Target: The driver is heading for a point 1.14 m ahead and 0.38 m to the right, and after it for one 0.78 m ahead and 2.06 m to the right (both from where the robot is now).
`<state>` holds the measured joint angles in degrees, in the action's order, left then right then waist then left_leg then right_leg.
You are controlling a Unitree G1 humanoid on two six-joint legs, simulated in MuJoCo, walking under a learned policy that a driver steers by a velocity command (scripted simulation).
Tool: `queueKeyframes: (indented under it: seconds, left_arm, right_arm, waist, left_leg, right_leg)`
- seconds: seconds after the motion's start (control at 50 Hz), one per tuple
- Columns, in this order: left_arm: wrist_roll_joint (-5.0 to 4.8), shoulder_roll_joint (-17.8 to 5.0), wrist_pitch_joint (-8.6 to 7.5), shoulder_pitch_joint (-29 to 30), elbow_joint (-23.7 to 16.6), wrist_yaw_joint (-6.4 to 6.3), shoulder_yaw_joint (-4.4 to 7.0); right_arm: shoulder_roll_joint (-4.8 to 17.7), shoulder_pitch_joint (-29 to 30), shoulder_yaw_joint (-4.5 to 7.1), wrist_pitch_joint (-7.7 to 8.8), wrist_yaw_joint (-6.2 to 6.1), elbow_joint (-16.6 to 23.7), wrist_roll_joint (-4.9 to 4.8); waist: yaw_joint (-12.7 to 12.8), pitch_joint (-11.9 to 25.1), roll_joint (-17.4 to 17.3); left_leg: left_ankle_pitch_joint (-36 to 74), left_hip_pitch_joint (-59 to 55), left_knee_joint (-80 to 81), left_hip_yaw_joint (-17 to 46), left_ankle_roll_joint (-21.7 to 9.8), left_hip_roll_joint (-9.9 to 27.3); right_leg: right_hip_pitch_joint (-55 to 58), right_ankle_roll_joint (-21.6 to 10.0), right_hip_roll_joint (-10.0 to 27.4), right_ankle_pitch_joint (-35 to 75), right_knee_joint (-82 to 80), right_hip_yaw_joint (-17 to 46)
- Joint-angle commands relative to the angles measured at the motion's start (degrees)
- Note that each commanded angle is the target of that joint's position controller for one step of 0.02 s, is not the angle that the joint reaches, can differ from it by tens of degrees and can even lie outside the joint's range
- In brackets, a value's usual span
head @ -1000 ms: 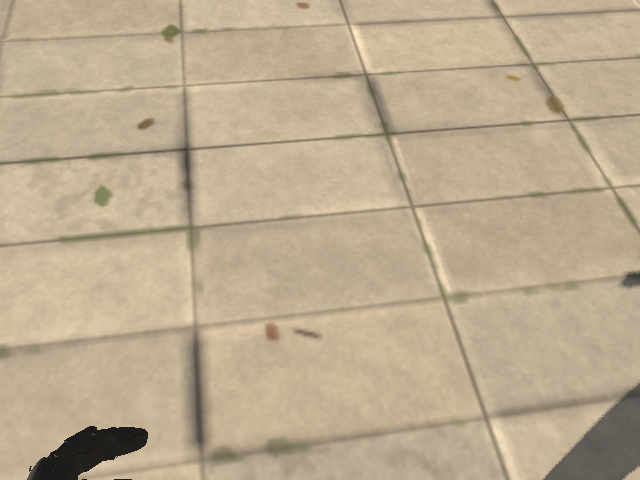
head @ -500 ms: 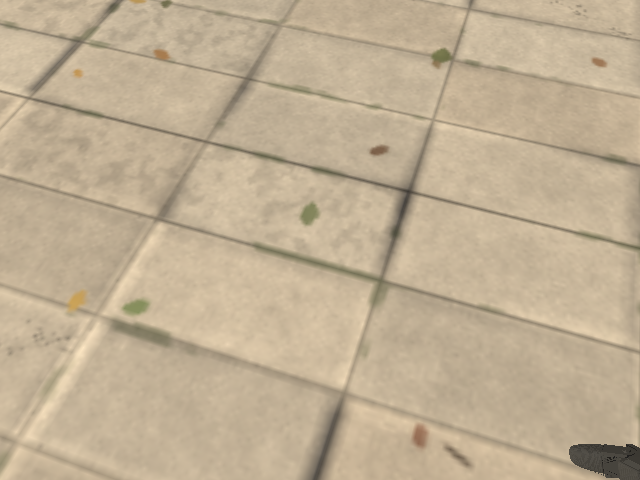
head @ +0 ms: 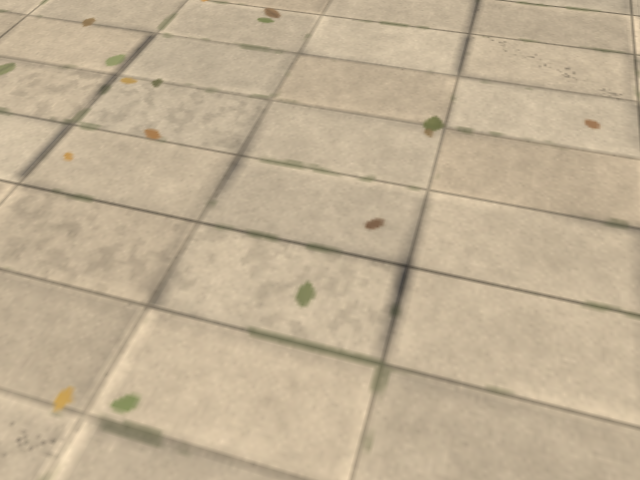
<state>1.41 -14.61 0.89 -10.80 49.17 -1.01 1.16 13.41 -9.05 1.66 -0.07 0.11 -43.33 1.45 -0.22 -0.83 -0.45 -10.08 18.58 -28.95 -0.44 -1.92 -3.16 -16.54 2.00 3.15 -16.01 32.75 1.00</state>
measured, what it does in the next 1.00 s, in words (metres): walks ahead: right foot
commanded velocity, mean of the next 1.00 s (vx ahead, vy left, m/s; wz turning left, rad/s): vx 0.25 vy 0.00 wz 0.02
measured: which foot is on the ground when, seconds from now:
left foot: down 0.00-1.00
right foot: down 0.00-0.54, up 0.56-0.98, down 1.00-1.00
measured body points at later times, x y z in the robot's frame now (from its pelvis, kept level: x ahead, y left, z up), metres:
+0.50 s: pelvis +0.07 -0.01 +0.00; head +0.07 +0.00 +0.45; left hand +0.11 +0.26 -0.14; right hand +0.16 -0.28 -0.13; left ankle +0.07 +0.09 -0.73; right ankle +0.01 -0.14 -0.73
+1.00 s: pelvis +0.30 -0.03 -0.02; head +0.33 -0.03 +0.43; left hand +0.55 +0.19 -0.10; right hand +0.20 -0.29 -0.15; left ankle +0.08 +0.10 -0.73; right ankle +0.44 -0.13 -0.73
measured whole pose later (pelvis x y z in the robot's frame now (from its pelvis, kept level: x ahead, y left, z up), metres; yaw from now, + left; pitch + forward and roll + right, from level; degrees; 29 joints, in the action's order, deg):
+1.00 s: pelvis +0.30 -0.03 -0.02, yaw +0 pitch +1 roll +0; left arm -1.5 -13.8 -5.1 4.1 46.2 2.4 2.0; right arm 14.0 -26.5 2.7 3.0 -0.9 -61.9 -0.3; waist -4.0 -2.4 0.3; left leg -27.4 -10.1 -18.4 -0.9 -0.3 0.6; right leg -29.1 -4.5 -0.2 -2.8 30.1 -2.9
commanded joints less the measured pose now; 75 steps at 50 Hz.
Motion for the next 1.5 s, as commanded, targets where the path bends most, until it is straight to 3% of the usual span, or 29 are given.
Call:
queueKeyframes:
  seconds: [0.02,0.1,0.26,0.3,0.34,0.38,0.42,0.46,0.5,0.54,0.56,0.58,0.6,0.62,0.68,0.8,0.9,0.94,0.98,1.0,1.02,1.04,1.06,1.1,1.18,1.26,1.36,1.46,1.5]
  left_arm:
    - [0.35,-6.5,-1.9,3.9,-2.8,0.22,1.1]
    - [-0.71,-6.6,-3.01,0.8,-1.0,-0.06,0.94]
    - [-0.98,-6.1,-2.47,0.2,1.9,-0.16,0.62]
    - [-1.02,-6.0,-2.34,0.3,2.7,-0.1,0.6]
    - [-1.41,-6.3,-1.94,-1.1,4.1,-0.15,0.85]
    - [-1.99,-7.9,-1.76,-1.4,4.2,-0.34,1.46]
    - [-2.59,-9.9,-2.64,-4.7,5.0,-0.53,2.19]
    - [-2.95,-11.3,-3.78,-5.4,5.5,-0.66,2.98]
    - [-3.09,-10.5,-4.29,-2.4,4.7,-0.31,3.03]
    - [-3.02,-7.9,-4.37,3.2,2.6,0.12,2.35]
    - [-2.47,-4.3,-5.22,4.9,0.2,0.16,1.45]
    - [-2.5,-5.7,-6.16,5.8,-0.8,-0.11,1.78]
    - [-3.72,-7.5,-6.78,4.1,-0.3,0.33,2.4]
    - [-4.39,-6.8,-7.15,2.7,0.5,0.89,2.28]
    - [-3.06,-6.1,-7.11,4.6,0.4,1.89,2.77]
    - [-2.57,-1.8,-6.15,15.4,-3.9,2.61,1.07]
    - [-3.17,-4.2,-6.17,19.3,-6.3,3.35,1.39]
    - [-3.03,-6.3,-6.38,15.7,-5.8,3.58,2.38]
    - [-3.07,-9.6,-5.98,1.5,-1.7,3.03,4.58]
    - [-2.66,-12.2,-5.66,-8.7,0.7,2.48,5.55]
    - [-1.85,-16.5,-5.55,-14.3,2.4,2.65,6.41]
    - [-2.17,-11.3,-5.68,-12.6,2.4,2.88,4.8]
    - [-2.3,-9.4,-6.14,-6.4,1.6,2.85,4.03]
    - [-1.41,-6.3,-6.98,2.0,0.2,3.24,3.09]
    - [-1.16,-5.2,-7.61,2.0,1.7,3.32,2.58]
    - [-1.51,-8.1,-7.21,-3.7,3.2,1.54,3.2]
    - [-2.55,-9.3,-6.26,-9.5,4.5,0.45,3.63]
    - [-2.97,-10.1,-4.88,-11.2,4.8,-0.17,4.46]
    - [-2.65,-8.9,-4.42,-10.2,3.9,-0.1,4.16]
  right_arm:
    - [6.0,1.1,1.77,0.18,-0.89,2.7,-0.11]
    - [5.8,0.4,1.89,0.16,-1.08,0.6,-0.34]
    - [5.7,0.1,2.21,-0.02,-1.53,-4.2,-1.04]
    - [5.9,0.2,2.28,-0.21,-1.74,-5.5,-1.12]
    - [5.8,-1.0,2.37,-0.53,-1.91,-7.3,-1.5]
    - [6.2,-0.3,2.66,-0.27,-1.92,-7.7,-1.9]
    - [5.0,2.0,2.42,1.56,-1.46,-7.0,-2.39]
    - [4.5,4.0,2.27,3.63,-0.61,-6.5,-2.76]
    - [4.5,0.8,2.5,4.82,0.15,-8.3,-3.12]
    - [7.9,-10.4,4.07,4.91,0.09,-13.2,-3.1]
    - [13.7,-17.1,5.8,4.99,0.0,-15.3,-3.2]
    - [13.4,-20.6,5.35,5.56,0.63,-15.5,-2.49]
    - [9.3,-16.9,3.86,6.21,0.68,-14.8,-1.77]
    - [7.6,-14.1,3.29,6.62,0.74,-13.7,-1.68]
    - [5.0,-12.2,1.77,5.95,0.84,-13.6,-1.81]
    - [8.7,-14.3,1.8,4.93,-1.07,-14.2,-1.43]
    - [9.1,-17.1,2.3,4.94,-1.23,-16.3,-2.56]
    - [10.2,-15.6,2.81,4.41,-1.26,-15.9,-2.25]
    - [10.0,-14.3,2.81,3.32,-1.28,-15.4,-1.64]
    - [8.5,-14.5,2.07,3.09,-1.24,-14.3,-0.96]
    - [-0.1,-22.4,-0.28,4.12,-0.39,-14.0,-1.27]
    - [3.6,-19.1,0.43,5.84,0.1,-14.7,-2.35]
    - [8.1,-12.8,1.77,6.89,0.33,-12.1,-4.17]
    - [8.3,-8.1,2.25,7.23,-0.6,-11.1,-3.45]
    - [4.5,-10.0,2.27,4.62,-1.21,-11.2,-2.45]
    - [5.6,0.7,2.57,4.83,-1.38,-6.9,-1.14]
    - [4.4,11.1,1.7,5.92,-0.14,-4.2,-1.91]
    - [8.0,12.5,2.23,7.1,0.92,-2.6,-2.61]
    - [11.3,2.3,3.92,7.58,0.49,-5.1,-2.48]
  waist:
    - [-1.4,-0.3,7.8]
    - [0.1,1.4,3.5]
    - [0.8,2.9,0.3]
    - [0.8,2.7,0.2]
    - [0.8,2.7,1.2]
    - [1.1,-2.2,4.0]
    - [2.3,-6.3,8.3]
    - [2.2,-9.0,10.2]
    - [-0.5,-7.4,9.4]
    - [-5.6,-3.7,4.0]
    - [-6.9,-1.1,-11.0]
    - [-8.4,0.9,-14.7]
    - [-5.4,-0.6,-7.9]
    - [-3.8,-0.9,-5.7]
    - [-2.2,-2.6,-3.8]
    - [-3.9,-5.9,-3.7]
    - [-3.0,-7.4,-4.5]
    - [0.0,-3.7,-5.2]
    - [7.2,5.3,-5.8]
    - [10.9,12.0,-2.6]
    - [6.7,22.0,13.6]
    - [8.0,20.9,11.5]
    - [6.3,10.3,9.8]
    - [2.3,2.2,2.3]
    - [-1.6,0.3,4.5]
    - [0.6,-2.7,2.6]
    - [3.8,-3.2,2.9]
    - [2.2,-2.2,4.9]
    - [-3.1,3.4,5.1]
  left_leg:
    - [-5.1,-7.6,3.2,4.1,-0.1,3.8]
    - [1.0,-6.6,3.8,5.0,-1.0,4.6]
    - [10.6,-9.7,2.9,4.8,-0.3,4.9]
    - [11.5,-10.2,3.0,4.8,-0.2,5.0]
    - [-2.0,-9.6,1.8,2.4,-0.5,2.8]
    - [-18.6,-2.6,-0.8,0.9,-1.0,1.1]
    - [-17.6,6.0,-7.3,-1.1,-1.1,0.8]
    - [-13.2,9.7,-10.2,-0.4,-2.1,3.3]
    - [-12.3,2.7,-3.0,-1.1,-3.3,3.5]
    - [-7.8,-16.4,5.2,4.4,-4.7,5.2]
    - [-11.9,-26.6,12.4,22.4,-10.1,14.4]
    - [-7.8,-32.2,17.5,38.4,-15.6,23.0]
    - [-4.2,-32.0,15.9,34.9,-15.3,23.6]
    - [-2.3,-31.2,15.6,29.2,-13.5,21.6]
    - [9.7,-26.6,18.1,16.3,-9.3,17.2]
    - [13.5,-15.5,23.4,6.1,-8.8,13.0]
    - [16.4,-20.4,23.1,4.7,-7.7,16.7]
    - [30.7,-24.3,17.3,3.7,-6.4,17.6]
    - [46.2,-22.2,0.1,1.0,-4.3,14.9]
    - [33.8,-10.0,-15.9,0.2,-2.8,12.5]
    - [-4.0,11.6,-39.7,0.2,1.1,1.0]
    - [-21.6,18.0,-47.5,8.8,-0.4,0.5]
    - [-18.0,23.0,-50.0,7.6,-1.6,3.8]
    - [-8.3,18.4,-44.1,5.3,-1.9,9.3]
    - [-4.5,12.1,-35.5,4.7,-0.6,12.4]
    - [7.4,19.4,-20.4,4.2,2.1,12.3]
    - [16.9,13.9,-4.1,2.3,3.8,7.8]
    - [10.3,8.6,2.5,4.2,2.6,6.5]
    - [5.5,-5.6,4.3,2.8,0.2,5.7]
  right_leg:
    - [-7.3,-2.8,3.3,-10.1,-13.3,4.8]
    - [-1.0,-2.2,2.1,1.0,-9.7,2.9]
    - [2.9,-2.7,0.8,10.0,-8.5,1.5]
    - [3.3,-2.8,0.6,10.9,-8.7,1.3]
    - [3.1,-3.9,-0.3,-2.2,-9.9,0.9]
    - [0.9,-7.1,1.9,-19.3,-12.7,5.2]
    - [3.7,-11.5,9.2,-27.9,-18.5,15.9]
    - [5.2,-15.2,15.5,-24.4,-21.4,23.7]
    - [4.0,-13.3,13.4,-15.7,-18.7,18.7]
    - [-6.7,-8.0,5.4,-4.0,-7.8,7.1]
    - [-17.1,-3.0,-3.6,-1.6,11.4,-3.6]
    - [-26.3,-1.9,-5.7,-14.6,25.9,-0.1]
    - [-30.6,-3.3,-2.5,-14.8,33.6,3.9]
    - [-31.7,-4.8,-0.3,-10.1,35.3,4.4]
    - [-30.0,-5.0,3.8,0.9,29.3,1.6]
    - [-20.7,-1.3,0.7,14.6,6.1,-3.8]
    - [-17.2,-4.3,-0.4,18.2,-2.5,-2.4]
    - [-11.8,-6.2,-2.1,15.3,-2.7,-3.1]
    - [6.2,-8.9,-5.4,12.7,-2.0,-5.4]
    - [23.5,-11.9,2.0,10.1,-0.3,3.0]
    - [42.4,-22.0,17.1,-7.5,-7.6,32.8]
    - [40.0,-21.0,17.8,-14.4,-17.2,43.8]
    - [30.9,-18.0,16.4,-13.3,-18.7,35.5]
    - [13.3,-15.7,12.5,0.2,-21.6,21.5]
    - [2.3,-15.7,8.7,6.9,-26.5,11.1]
    - [4.1,-15.9,8.2,9.4,-28.3,9.7]
    - [5.5,-13.8,6.4,11.0,-25.8,7.3]
    - [12.1,-12.2,9.7,11.2,-18.4,12.4]
    - [10.6,-10.1,6.4,19.4,-7.6,11.2]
